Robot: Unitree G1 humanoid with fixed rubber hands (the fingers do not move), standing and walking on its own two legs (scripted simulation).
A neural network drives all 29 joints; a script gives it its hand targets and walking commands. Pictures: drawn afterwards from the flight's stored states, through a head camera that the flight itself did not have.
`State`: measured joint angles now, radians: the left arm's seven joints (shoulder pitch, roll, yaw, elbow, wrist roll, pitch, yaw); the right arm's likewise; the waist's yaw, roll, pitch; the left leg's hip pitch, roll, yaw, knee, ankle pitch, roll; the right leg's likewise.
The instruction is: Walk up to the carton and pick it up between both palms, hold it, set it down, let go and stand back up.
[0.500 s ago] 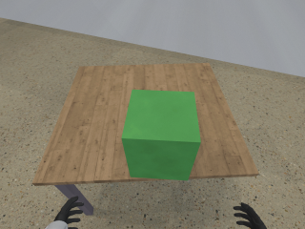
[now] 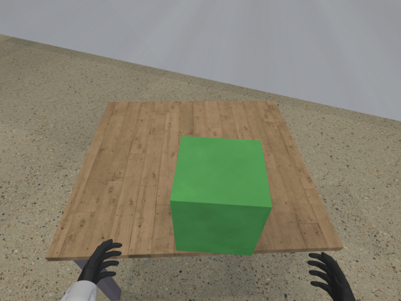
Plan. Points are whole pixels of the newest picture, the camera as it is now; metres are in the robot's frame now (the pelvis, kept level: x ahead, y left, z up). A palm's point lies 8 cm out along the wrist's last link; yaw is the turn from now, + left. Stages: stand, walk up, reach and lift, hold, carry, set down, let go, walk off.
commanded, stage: reach and lift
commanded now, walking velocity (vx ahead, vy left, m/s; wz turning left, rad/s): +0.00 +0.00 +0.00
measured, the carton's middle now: (217, 197) +0.39 -0.03 -0.07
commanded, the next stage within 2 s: none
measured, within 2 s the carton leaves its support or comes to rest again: neither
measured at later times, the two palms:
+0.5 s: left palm (94, 281) +0.17 +0.22 -0.04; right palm (333, 298) +0.15 -0.24 -0.05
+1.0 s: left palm (106, 269) +0.20 +0.20 -0.04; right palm (326, 277) +0.18 -0.24 -0.04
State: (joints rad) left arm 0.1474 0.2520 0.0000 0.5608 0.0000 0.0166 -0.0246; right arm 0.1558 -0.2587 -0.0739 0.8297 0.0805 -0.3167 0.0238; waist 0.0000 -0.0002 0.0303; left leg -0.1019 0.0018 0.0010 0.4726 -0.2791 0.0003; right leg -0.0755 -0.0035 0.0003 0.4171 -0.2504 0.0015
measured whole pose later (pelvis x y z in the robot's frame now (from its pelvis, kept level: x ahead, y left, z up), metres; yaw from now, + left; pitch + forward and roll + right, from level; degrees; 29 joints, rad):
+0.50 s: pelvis -0.01 +0.00 +0.00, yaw +0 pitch -6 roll -1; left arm 0.21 0.23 -0.01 0.59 -0.02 -0.32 -0.02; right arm 0.22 -0.16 -0.07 0.75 0.15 -0.46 0.02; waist 0.00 0.00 0.03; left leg -0.10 0.01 0.00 0.47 -0.27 0.00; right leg -0.07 0.01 0.00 0.40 -0.23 0.00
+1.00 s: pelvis +0.02 -0.01 +0.00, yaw +0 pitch -4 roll -1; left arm 0.21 0.21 -0.05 0.61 -0.08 -0.43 0.00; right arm 0.22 -0.15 -0.05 0.68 0.20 -0.50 0.02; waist 0.00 0.00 0.03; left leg -0.11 0.01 0.00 0.47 -0.30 0.00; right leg -0.09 0.01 0.00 0.41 -0.27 0.00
